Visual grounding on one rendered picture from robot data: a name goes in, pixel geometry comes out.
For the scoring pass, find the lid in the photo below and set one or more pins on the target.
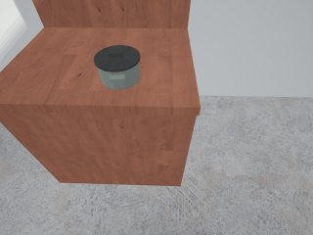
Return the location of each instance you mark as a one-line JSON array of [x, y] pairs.
[[131, 57]]

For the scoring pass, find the pot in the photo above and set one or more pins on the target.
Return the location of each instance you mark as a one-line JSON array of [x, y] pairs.
[[119, 80]]

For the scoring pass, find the knob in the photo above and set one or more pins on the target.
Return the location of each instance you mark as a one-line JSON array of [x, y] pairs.
[[116, 51]]

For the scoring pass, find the table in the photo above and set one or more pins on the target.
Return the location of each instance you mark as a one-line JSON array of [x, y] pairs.
[[53, 101]]

